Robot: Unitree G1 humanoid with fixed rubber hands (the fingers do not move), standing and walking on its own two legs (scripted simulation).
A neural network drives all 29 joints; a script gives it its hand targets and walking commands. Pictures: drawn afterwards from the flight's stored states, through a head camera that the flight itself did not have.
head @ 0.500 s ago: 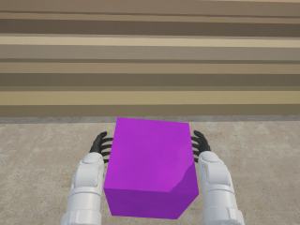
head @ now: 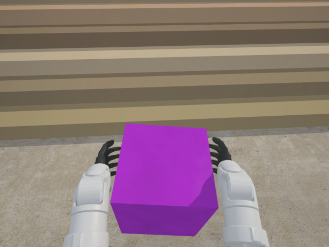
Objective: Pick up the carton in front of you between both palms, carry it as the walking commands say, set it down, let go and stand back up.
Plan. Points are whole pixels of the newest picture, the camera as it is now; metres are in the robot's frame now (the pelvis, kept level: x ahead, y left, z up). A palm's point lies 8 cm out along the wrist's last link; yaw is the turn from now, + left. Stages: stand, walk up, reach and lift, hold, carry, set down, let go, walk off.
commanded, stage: carry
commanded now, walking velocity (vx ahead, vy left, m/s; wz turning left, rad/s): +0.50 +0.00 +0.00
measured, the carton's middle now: (162, 183) +0.30 +0.01 -0.01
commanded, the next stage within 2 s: none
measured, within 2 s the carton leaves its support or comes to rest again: neither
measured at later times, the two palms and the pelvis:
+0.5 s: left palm (110, 118) +0.45 +0.17 +0.09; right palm (210, 118) +0.46 -0.13 +0.09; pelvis +0.19 +0.02 +0.00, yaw +0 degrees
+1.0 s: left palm (131, 67) +0.77 +0.15 +0.10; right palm (202, 66) +0.80 -0.15 +0.10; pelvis +0.51 -0.02 +0.01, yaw +3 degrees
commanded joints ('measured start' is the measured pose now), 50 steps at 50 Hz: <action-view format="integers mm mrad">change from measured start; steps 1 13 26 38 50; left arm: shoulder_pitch -587 -402 -372 -375 -341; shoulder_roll -889 -827 -818 -893 -820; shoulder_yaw -671 -787 -788 -774 -816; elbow -114 -425 -515 -525 -619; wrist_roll -345 -488 -529 -514 -553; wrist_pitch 22 325 429 411 396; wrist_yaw -213 -153 -154 -155 -185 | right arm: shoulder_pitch -434 -342 -317 -368 -240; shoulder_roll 875 875 839 881 861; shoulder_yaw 625 796 812 820 824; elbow -98 -370 -521 -532 -583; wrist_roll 305 529 568 570 505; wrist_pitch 40 330 434 434 394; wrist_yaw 192 156 147 175 132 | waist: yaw -11 5 -38 3 1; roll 66 -159 93 -146 -163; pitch -176 -182 -150 -274 -127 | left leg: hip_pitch -182 -158 190 -548 -404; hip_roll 139 -8 282 118 69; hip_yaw -99 258 35 47 230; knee -126 -75 -321 831 123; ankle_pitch -399 42 44 -170 185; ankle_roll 73 -16 132 17 7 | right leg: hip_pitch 164 153 -400 408 305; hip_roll -4 -205 -96 -424 -250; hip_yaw -49 70 -141 367 -133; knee -148 -261 162 -286 -336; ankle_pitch -33 91 160 234 503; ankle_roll -13 -132 12 -211 -110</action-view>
